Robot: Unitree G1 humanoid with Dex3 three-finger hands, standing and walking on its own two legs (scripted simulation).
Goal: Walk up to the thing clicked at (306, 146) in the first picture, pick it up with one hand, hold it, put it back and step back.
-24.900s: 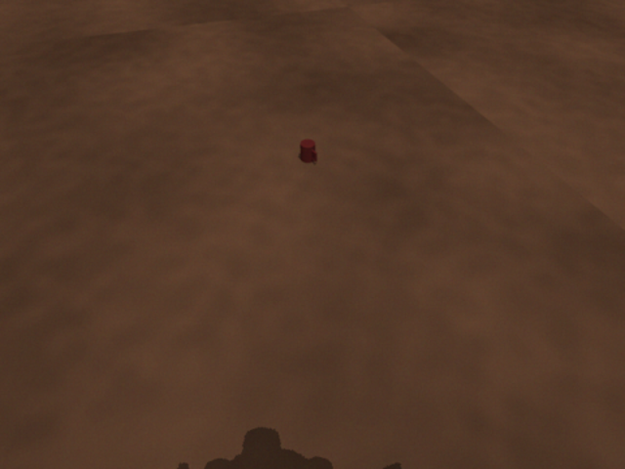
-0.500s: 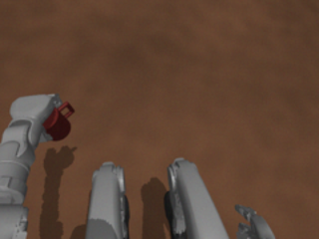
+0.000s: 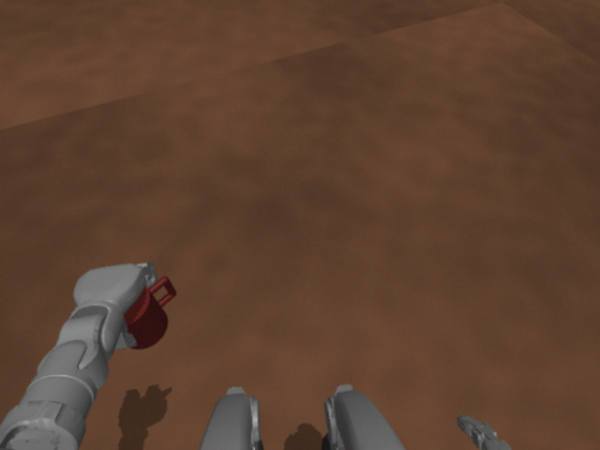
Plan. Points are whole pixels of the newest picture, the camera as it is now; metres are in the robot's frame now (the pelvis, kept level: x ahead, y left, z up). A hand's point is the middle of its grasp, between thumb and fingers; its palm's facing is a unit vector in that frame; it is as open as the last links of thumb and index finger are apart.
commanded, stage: lift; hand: left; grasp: from above
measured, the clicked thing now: (143, 307) +0.37 +0.24 -0.12
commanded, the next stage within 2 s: hold in 0.50 s
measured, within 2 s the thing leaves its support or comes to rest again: neither
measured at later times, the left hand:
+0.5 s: hand (124, 273) +0.37 +0.23 +0.00, palm faces -0.44 -0.10 -0.89, open 10.4 cm
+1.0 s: hand (112, 257) +0.36 +0.23 +0.05, palm faces -0.44 -0.07 -0.90, open 10.4 cm
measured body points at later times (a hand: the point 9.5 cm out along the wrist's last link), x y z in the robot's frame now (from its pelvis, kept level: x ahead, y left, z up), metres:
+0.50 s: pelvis +0.04 +0.00 +0.08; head +0.10 +0.00 +0.53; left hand +0.39 +0.23 +0.06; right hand +0.13 -0.27 -0.04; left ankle +0.07 +0.10 -0.61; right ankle +0.05 -0.13 -0.61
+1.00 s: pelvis +0.06 +0.00 +0.11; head +0.08 -0.01 +0.56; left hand +0.38 +0.23 +0.10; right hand +0.17 -0.27 -0.01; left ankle +0.07 +0.10 -0.61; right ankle +0.05 -0.13 -0.61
